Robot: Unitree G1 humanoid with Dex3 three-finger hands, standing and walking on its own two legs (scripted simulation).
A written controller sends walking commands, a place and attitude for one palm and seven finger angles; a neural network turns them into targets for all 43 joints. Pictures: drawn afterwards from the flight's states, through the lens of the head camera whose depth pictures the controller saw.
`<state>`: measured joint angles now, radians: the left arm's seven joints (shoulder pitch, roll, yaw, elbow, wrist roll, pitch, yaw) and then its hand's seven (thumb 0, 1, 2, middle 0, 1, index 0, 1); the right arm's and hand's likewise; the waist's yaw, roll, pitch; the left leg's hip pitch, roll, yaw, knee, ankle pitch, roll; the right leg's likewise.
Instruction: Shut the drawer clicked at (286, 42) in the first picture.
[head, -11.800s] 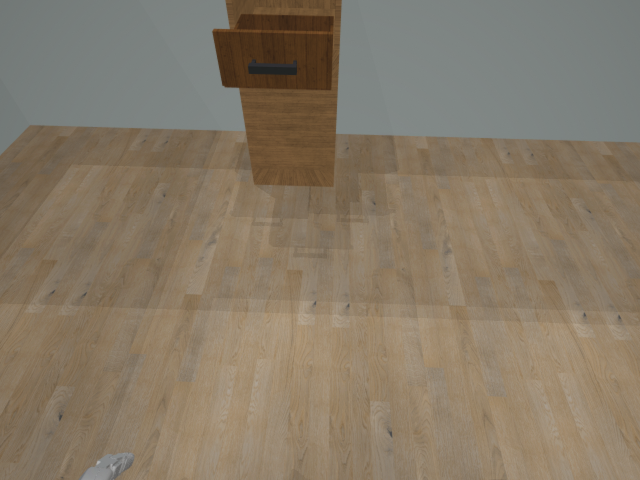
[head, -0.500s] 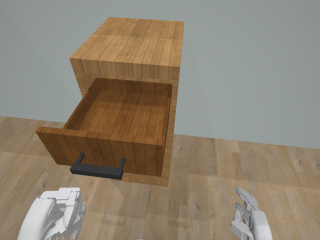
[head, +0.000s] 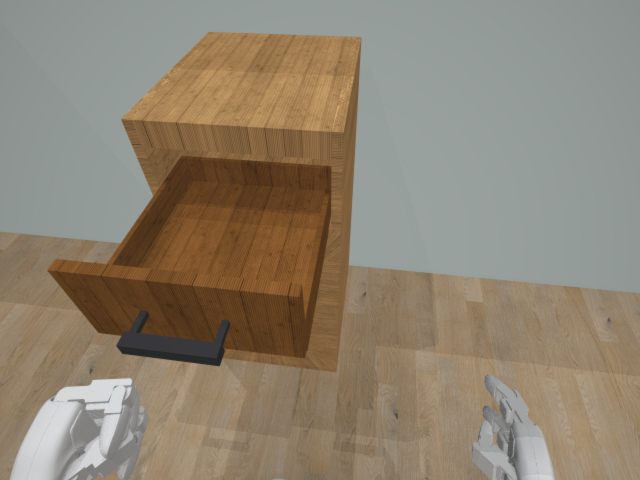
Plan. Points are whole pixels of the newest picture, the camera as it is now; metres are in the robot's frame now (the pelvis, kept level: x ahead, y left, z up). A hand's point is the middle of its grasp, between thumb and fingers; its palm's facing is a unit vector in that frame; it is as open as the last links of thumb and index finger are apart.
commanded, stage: bring the fist close to the handle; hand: left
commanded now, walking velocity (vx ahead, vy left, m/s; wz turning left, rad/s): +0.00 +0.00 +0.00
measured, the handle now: (177, 335) +0.30 +0.23 +0.01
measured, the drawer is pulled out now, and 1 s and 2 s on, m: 0.29 0.29 0.26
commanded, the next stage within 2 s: push the drawer shut in 1.24 s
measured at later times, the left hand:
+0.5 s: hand (148, 423) +0.18 +0.21 +0.04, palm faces -0.04 -1.00 -0.06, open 3.3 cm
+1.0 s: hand (178, 407) +0.21 +0.20 +0.00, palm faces -0.06 -1.00 -0.05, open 3.3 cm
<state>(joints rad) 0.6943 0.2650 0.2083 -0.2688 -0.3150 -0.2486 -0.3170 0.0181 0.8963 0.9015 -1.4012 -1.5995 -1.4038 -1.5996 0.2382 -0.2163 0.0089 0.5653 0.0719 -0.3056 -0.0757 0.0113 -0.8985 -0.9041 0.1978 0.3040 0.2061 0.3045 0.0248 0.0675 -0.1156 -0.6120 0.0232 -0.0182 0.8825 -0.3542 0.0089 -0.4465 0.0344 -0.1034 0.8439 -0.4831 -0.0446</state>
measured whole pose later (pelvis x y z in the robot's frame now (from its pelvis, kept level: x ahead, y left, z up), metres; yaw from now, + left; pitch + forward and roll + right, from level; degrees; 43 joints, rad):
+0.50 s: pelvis +0.00 +0.01 -0.02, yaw +0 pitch +10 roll -2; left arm 0.56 0.25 0.24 -0.06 -0.33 -0.39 -0.39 0.02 0.90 0.90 -1.40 -1.60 -1.40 -1.60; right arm 0.21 -0.23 -0.02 0.58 0.04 -0.26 -0.06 0.01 -0.90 -0.90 0.20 0.30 0.21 0.30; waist 0.00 0.04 -0.11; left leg -0.77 0.02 -0.01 0.98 -0.39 0.02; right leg -0.61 0.03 -0.10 0.95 -0.52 -0.04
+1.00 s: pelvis -0.02 +0.03 -0.05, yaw -2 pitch +14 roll -4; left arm 0.45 0.24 0.11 -0.11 -0.23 -0.36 -0.20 0.02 0.90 0.90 -1.40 -1.60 -1.40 -1.60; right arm 0.22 -0.21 0.01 0.50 0.03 -0.15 -0.04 0.01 -0.90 -0.90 0.20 0.30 0.21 0.30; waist -0.02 0.04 -0.14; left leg -0.98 0.02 0.00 1.16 -0.43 0.05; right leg -0.81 0.02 -0.08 1.13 -0.57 -0.01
